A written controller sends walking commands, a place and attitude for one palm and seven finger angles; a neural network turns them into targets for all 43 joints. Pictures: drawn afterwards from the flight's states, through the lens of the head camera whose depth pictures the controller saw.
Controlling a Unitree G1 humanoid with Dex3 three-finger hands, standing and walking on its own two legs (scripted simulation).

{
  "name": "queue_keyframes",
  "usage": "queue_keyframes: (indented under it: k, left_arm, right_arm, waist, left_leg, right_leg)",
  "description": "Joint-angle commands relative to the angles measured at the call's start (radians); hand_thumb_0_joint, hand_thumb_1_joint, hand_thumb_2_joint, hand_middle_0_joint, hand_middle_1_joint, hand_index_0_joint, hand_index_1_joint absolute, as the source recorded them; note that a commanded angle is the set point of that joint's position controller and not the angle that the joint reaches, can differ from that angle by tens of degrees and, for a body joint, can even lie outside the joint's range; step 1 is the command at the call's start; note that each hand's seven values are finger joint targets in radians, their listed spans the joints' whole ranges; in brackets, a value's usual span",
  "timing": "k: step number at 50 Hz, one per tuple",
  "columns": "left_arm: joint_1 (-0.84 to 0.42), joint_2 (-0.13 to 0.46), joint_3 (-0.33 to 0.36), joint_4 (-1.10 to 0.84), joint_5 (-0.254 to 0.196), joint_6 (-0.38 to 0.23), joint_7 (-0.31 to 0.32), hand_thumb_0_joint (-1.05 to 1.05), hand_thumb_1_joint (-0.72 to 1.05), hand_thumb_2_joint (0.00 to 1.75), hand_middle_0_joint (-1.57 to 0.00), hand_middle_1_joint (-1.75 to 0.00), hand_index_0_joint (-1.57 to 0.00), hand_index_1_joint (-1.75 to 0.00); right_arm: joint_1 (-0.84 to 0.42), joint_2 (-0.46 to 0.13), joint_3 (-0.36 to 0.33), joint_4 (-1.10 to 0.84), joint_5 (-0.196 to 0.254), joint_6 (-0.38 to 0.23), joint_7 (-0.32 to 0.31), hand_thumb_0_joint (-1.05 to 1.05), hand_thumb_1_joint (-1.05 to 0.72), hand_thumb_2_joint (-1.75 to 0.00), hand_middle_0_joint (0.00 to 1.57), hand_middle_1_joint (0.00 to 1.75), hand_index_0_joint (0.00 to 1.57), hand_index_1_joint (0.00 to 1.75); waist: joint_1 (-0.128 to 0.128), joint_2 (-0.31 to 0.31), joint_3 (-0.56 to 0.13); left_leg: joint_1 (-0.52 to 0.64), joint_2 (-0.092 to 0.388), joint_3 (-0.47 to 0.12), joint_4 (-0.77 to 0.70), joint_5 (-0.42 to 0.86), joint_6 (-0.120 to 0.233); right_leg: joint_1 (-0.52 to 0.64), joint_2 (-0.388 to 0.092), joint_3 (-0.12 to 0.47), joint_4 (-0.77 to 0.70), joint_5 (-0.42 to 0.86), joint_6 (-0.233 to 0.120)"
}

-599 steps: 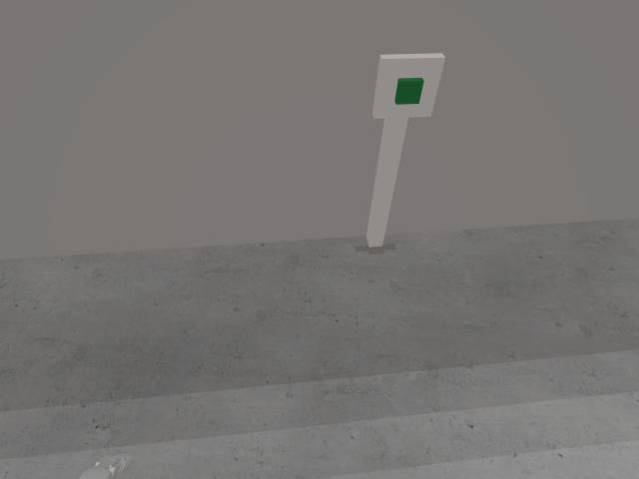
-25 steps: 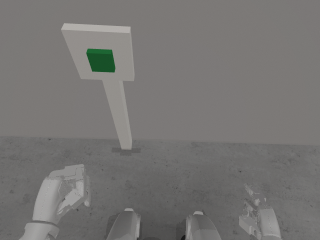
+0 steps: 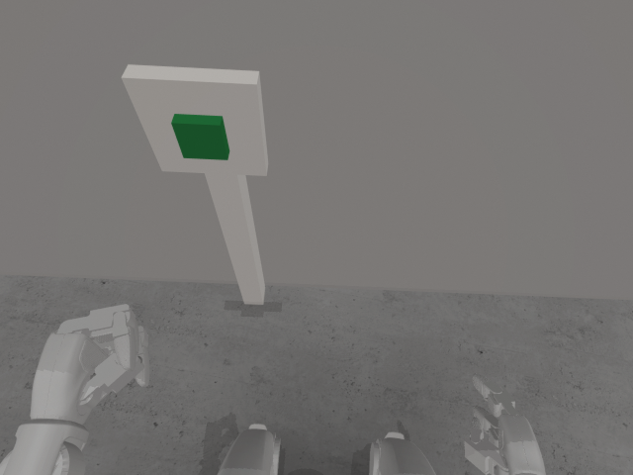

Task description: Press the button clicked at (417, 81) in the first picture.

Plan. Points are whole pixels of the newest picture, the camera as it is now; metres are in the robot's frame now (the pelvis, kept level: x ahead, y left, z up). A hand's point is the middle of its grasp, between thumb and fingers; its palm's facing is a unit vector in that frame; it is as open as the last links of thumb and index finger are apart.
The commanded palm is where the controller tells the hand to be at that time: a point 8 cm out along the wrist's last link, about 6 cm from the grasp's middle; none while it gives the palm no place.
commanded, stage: raise the hand and make a fist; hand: left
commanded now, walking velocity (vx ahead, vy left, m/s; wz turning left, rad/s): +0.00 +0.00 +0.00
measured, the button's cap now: (202, 136) +0.57 +0.22 +0.05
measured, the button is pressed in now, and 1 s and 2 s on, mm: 0 0 0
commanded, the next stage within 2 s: aim a knuckle at the button in 0.36 s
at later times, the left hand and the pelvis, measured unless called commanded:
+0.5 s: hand (154, 374) +0.22 +0.19 +0.04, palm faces +0.01 -1.00 -0.06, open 3.1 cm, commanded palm +0.21 +0.25 +0.05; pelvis -0.01 -0.01 +0.00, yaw +0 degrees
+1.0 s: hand (183, 284) +0.33 +0.19 +0.04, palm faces +0.04 -1.00 -0.06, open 3.1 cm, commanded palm +0.31 +0.24 +0.04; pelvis +0.00 +0.00 +0.00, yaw -1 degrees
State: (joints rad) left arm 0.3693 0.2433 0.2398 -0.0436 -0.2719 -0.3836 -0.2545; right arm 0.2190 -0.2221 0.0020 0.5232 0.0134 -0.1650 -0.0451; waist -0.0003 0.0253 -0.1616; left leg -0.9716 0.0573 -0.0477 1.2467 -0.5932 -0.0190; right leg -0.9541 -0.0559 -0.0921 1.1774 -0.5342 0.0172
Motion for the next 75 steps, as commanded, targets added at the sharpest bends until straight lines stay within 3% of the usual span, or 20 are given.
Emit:
queue_keyframes:
  k: [1, 6, 10, 15, 19, 23, 28, 32, 34, 38, 42, 46, 49, 51, 57, 62, 65, 68, 72, 75]
  left_arm:
    - [-0.004, 0.111, 0.038, -0.127, -0.019, -0.024, -0.051, 0.0, 0.9, 0.9, -1.3, -1.5, -1.3, -1.5]
    - [0.008, 0.161, 0.111, -0.222, -0.043, -0.047, -0.023, 0.0, 0.9, 0.9, -1.3, -1.5, -1.3, -1.5]
    - [0.004, 0.119, 0.085, -0.198, -0.024, -0.082, 0.029, 0.0, 0.9, 0.9, -1.3, -1.5, -1.3, -1.5]
    - [-0.008, 0.094, 0.029, -0.121, -0.004, -0.07, -0.001, 0.0, 0.9, 0.9, -1.3, -1.5, -1.3, -1.5]
    - [-0.023, 0.133, 0.054, -0.168, -0.019, -0.06, -0.031, 0.0, 0.9, 0.9, -1.3, -1.5, -1.3, -1.5]
    - [-0.014, 0.143, 0.085, -0.2, -0.028, -0.075, -0.009, 0.0, 0.9, 0.9, -1.3, -1.5, -1.3, -1.5]
    - [-0.268, 0.117, 0.028, -0.097, 0.005, -0.094, 0.023, 0.0, 0.9, 0.9, -1.3, -1.5, -1.3, -1.5]
    - [-0.343, 0.15, 0.039, -0.025, 0.009, -0.056, -0.011, 0.0, 0.9, 0.9, -1.3, -1.5, -1.3, -1.5]
    - [-0.377, 0.154, 0.03, -0.034, 0.015, -0.031, -0.021, 0.0, 0.9, 0.9, -1.3, -1.5, -1.3, -1.5]
    - [-0.375, 0.187, 0.092, -0.029, 0.0, -0.001, 0.009, 0.0, 0.9, 0.9, -1.3, -1.5, -1.3, -1.5]
    - [-0.441, 0.169, 0.091, 0.046, 0.014, -0.007, 0.059, 0.0, 0.9, 0.9, -1.3, -1.5, -1.3, -1.5]
    - [-0.543, 0.139, 0.048, 0.169, 0.044, -0.022, 0.071, 0.0, 0.9, 0.9, -1.3, -1.5, -1.3, -1.5]
    - [-0.613, 0.165, 0.063, 0.197, 0.055, -0.042, 0.057, 0.0, 0.9, 0.9, -1.3, -1.5, -1.3, -1.5]
    - [-0.732, 0.166, 0.04, 0.203, 0.057, -0.056, 0.049, 0.0, 0.9, 0.9, -1.3, -1.5, -1.3, -1.5]
    - [-0.828, 0.256, 0.138, 0.285, 0.056, -0.091, 0.055, 0.0, 0.9, 0.9, -1.3, -1.5, -1.3, -1.5]
    - [-0.907, 0.237, 0.122, 0.451, 0.067, -0.074, 0.052, 0.0, 0.9, 0.9, -1.3, -1.5, -1.3, -1.5]
    - [-1.001, 0.211, 0.085, 0.496, 0.076, -0.072, 0.043, 0.0, 0.9, 0.9, -1.3, -1.5, -1.3, -1.5]
    - [-1.085, 0.247, 0.111, 0.526, 0.085, -0.092, 0.045, 0.0, 0.9, 0.9, -1.3, -1.5, -1.3, -1.5]
    - [-1.208, 0.295, 0.143, 0.552, 0.1, -0.136, 0.06, 0.0, 0.9, 0.9, -1.3, -1.5, -1.3, -1.5]
    - [-1.263, 0.31, 0.156, 0.645, 0.115, -0.144, 0.072, 0.0, 0.9, 0.9, -1.3, -1.5, -1.3, -1.5]
  right_arm:
    - [-0.02, -0.148, -0.069, -0.152, 0.007, -0.058, -0.014, 0.0, -0.9, -0.9, 0.2, 0.3, 0.2, 0.3]
    - [-0.022, -0.132, -0.071, -0.156, 0.004, -0.062, -0.015, 0.0, -0.9, -0.9, 0.2, 0.3, 0.2, 0.3]
    - [-0.02, -0.123, -0.07, -0.145, 0.001, -0.057, -0.008, 0.0, -0.9, -0.9, 0.2, 0.3, 0.2, 0.3]
    - [-0.016, -0.143, -0.069, -0.15, 0.006, -0.05, -0.008, 0.0, -0.9, -0.9, 0.2, 0.3, 0.2, 0.3]
    - [-0.017, -0.147, -0.068, -0.167, 0.009, -0.053, -0.016, 0.0, -0.9, -0.9, 0.2, 0.3, 0.2, 0.3]
    - [-0.02, -0.134, -0.064, -0.168, 0.008, -0.054, -0.02, 0.0, -0.9, -0.9, 0.2, 0.3, 0.2, 0.3]
    - [-0.001, -0.15, -0.047, -0.126, 0.0, -0.067, -0.024, 0.0, -0.9, -0.9, 0.2, 0.3, 0.2, 0.3]
    - [0.008, -0.167, -0.047, -0.122, 0.004, -0.067, -0.029, 0.0, -0.9, -0.9, 0.2, 0.3, 0.2, 0.3]
    - [0.005, -0.168, -0.047, -0.127, 0.006, -0.066, -0.029, 0.0, -0.9, -0.9, 0.2, 0.3, 0.2, 0.3]
    - [0.014, -0.161, -0.049, -0.129, 0.004, -0.054, -0.02, 0.0, -0.9, -0.9, 0.2, 0.3, 0.2, 0.3]
    - [0.023, -0.157, -0.048, -0.11, -0.001, -0.037, -0.008, 0.0, -0.9, -0.9, 0.2, 0.3, 0.2, 0.3]
    - [0.039, -0.168, -0.051, -0.09, 0.0, -0.02, -0.004, 0.0, -0.9, -0.9, 0.2, 0.3, 0.2, 0.3]
    - [0.05, -0.173, -0.056, -0.079, -0.001, -0.013, -0.005, 0.0, -0.9, -0.9, 0.2, 0.3, 0.2, 0.3]
    - [0.058, -0.176, -0.055, -0.064, -0.002, -0.01, -0.01, 0.0, -0.9, -0.9, 0.2, 0.3, 0.2, 0.3]
    - [0.075, -0.17, -0.056, -0.03, -0.008, 0.009, -0.013, 0.0, -0.9, -0.9, 0.2, 0.3, 0.2, 0.3]
    - [0.093, -0.177, -0.054, -0.011, -0.006, 0.037, -0.003, 0.0, -0.9, -0.9, 0.2, 0.3, 0.2, 0.3]
    - [0.109, -0.182, -0.055, -0.003, -0.007, 0.05, 0.003, 0.0, -0.9, -0.9, 0.2, 0.3, 0.2, 0.3]
    - [0.125, -0.185, -0.06, 0.007, -0.01, 0.06, 0.002, 0.0, -0.9, -0.9, 0.2, 0.3, 0.2, 0.3]
    - [0.139, -0.184, -0.058, 0.027, -0.019, 0.071, 0.005, 0.0, -0.9, -0.9, 0.2, 0.3, 0.2, 0.3]
    - [0.145, -0.185, -0.054, 0.04, -0.024, 0.083, 0.008, 0.0, -0.9, -0.9, 0.2, 0.3, 0.2, 0.3]
  waist:
    - [-0.011, 0.001, -0.243]
    - [0.021, 0.019, -0.295]
    - [0.004, 0.043, -0.229]
    - [-0.021, 0.019, -0.189]
    - [-0.01, 0.014, -0.24]
    - [0.003, 0.028, -0.244]
    - [-0.057, 0.025, -0.158]
    - [-0.047, 0.018, -0.249]
    - [-0.035, 0.057, -0.301]
    - [-0.006, 0.041, -0.368]
    - [-0.019, 0.023, -0.321]
    - [-0.054, -0.018, -0.248]
    - [-0.048, 0.013, -0.305]
    - [-0.07, 0.012, -0.319]
    - [-0.044, 0.047, -0.417]
    - [-0.069, 0.014, -0.366]
    - [-0.086, 0.031, -0.358]
    - [-0.093, 0.015, -0.403]
    - [-0.096, 0.064, -0.455]
    - [-0.108, 0.046, -0.427]
  left_leg:
    - [0.144, -0.062, 0.02, -0.188, 0.354, 0.033]
    - [0.173, -0.062, 0.022, -0.198, 0.402, 0.03]
    - [0.16, -0.062, 0.026, -0.197, 0.369, 0.026]
    - [0.13, -0.062, 0.025, -0.197, 0.291, 0.03]
    - [0.142, -0.064, 0.028, -0.201, 0.282, 0.035]
    - [0.15, -0.064, 0.027, -0.201, 0.301, 0.034]
    - [0.092, -0.06, 0.014, -0.167, 0.202, 0.033]
    - [0.097, -0.062, 0.022, -0.164, 0.22, 0.038]
    - [0.134, -0.061, 0.026, -0.177, 0.269, 0.036]
    - [0.163, -0.058, 0.029, -0.19, 0.366, 0.033]
    - [0.135, -0.055, 0.033, -0.189, 0.371, 0.028]
    - [0.1, -0.053, 0.033, -0.189, 0.312, 0.03]
    - [0.118, -0.054, 0.041, -0.189, 0.324, 0.028]
    - [0.13, -0.051, 0.036, -0.182, 0.328, 0.031]
    - [0.162, -0.049, 0.041, -0.174, 0.421, 0.027]
    - [0.126, -0.044, 0.039, -0.176, 0.397, 0.024]
    - [0.135, -0.045, 0.038, -0.174, 0.386, 0.024]
    - [0.15, -0.042, 0.035, -0.163, 0.404, 0.026]
    - [0.17, -0.04, 0.028, -0.147, 0.436, 0.023]
    - [0.128, -0.043, 0.027, -0.142, 0.396, 0.024]
  right_leg:
    - [0.206, 0.062, 0.014, -0.151, 0.265, -0.034]
    - [0.259, 0.062, 0.018, -0.145, 0.305, -0.037]
    - [0.199, 0.06, 0.012, -0.144, 0.268, -0.035]
    - [0.156, 0.059, 0.014, -0.159, 0.194, -0.031]
    - [0.196, 0.057, 0.029, -0.174, 0.183, -0.03]
    - [0.204, 0.059, 0.027, -0.166, 0.198, -0.033]
    - [0.071, 0.061, 0.024, -0.15, 0.095, -0.031]
    - [0.12, 0.057, 0.04, -0.155, 0.118, -0.031]
    - [0.148, 0.052, 0.038, -0.148, 0.173, -0.032]
    - [0.221, 0.053, 0.037, -0.139, 0.279, -0.031]
    - [0.202, 0.053, 0.033, -0.133, 0.295, -0.028]
    - [0.153, 0.054, 0.034, -0.148, 0.241, -0.028]
    - [0.169, 0.05, 0.044, -0.143, 0.259, -0.03]
    - [0.153, 0.05, 0.045, -0.141, 0.261, -0.03]
    - [0.203, 0.049, 0.055, -0.117, 0.357, -0.032]
    - [0.165, 0.052, 0.048, -0.119, 0.343, -0.029]
    - [0.138, 0.051, 0.047, -0.125, 0.329, -0.03]
    - [0.138, 0.054, 0.051, -0.119, 0.342, -0.03]
    - [0.116, 0.054, 0.054, -0.097, 0.353, -0.032]
    - [0.101, 0.054, 0.053, -0.095, 0.323, -0.029]
